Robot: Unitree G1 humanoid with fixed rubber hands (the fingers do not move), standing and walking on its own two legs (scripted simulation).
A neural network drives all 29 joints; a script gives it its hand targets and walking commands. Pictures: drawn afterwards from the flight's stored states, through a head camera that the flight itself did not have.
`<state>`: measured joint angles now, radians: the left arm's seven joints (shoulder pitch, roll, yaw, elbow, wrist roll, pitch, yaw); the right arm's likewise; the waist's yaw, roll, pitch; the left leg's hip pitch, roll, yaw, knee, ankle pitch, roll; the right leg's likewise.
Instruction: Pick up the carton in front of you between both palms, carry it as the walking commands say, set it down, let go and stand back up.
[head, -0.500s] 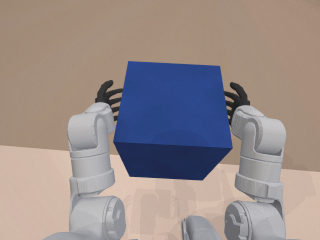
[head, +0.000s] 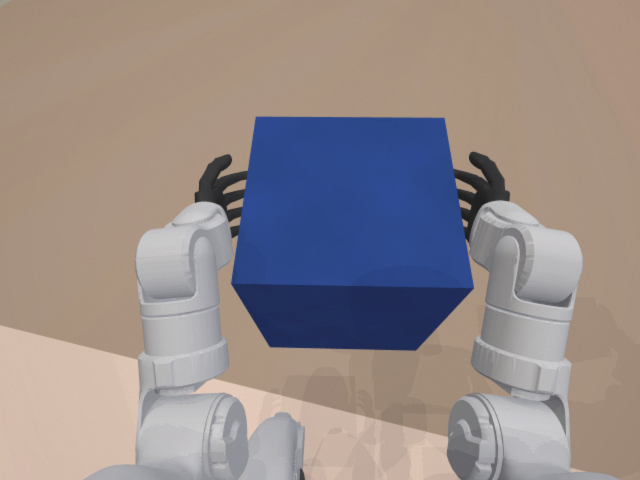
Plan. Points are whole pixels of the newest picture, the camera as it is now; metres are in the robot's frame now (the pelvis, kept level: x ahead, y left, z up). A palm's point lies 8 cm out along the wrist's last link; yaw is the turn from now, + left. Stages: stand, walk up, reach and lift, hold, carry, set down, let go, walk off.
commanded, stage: carry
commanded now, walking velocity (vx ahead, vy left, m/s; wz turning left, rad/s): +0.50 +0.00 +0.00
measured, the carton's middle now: (345, 247) +0.36 +0.02 +0.07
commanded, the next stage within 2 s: none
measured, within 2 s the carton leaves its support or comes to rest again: neither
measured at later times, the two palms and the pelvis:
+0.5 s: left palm (263, 58) +0.65 +0.16 +0.17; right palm (464, 62) +0.63 -0.13 +0.18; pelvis +0.29 +0.04 +0.02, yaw -1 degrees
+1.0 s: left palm (287, 16) +0.89 +0.17 +0.13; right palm (437, 17) +0.90 -0.13 +0.13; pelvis +0.60 +0.01 +0.03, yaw +1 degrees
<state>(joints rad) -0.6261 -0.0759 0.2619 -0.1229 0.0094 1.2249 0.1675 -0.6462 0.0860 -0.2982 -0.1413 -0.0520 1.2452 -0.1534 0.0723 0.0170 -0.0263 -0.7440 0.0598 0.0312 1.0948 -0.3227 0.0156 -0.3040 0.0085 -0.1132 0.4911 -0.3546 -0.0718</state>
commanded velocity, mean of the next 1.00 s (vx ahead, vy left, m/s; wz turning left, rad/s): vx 0.48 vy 0.00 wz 0.00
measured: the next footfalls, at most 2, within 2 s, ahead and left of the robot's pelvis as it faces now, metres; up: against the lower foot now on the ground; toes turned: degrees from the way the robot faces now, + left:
left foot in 0.16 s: +0.29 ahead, +0.12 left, +0.02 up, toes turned +5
right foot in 0.60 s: +0.53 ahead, -0.08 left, +0.02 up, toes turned -6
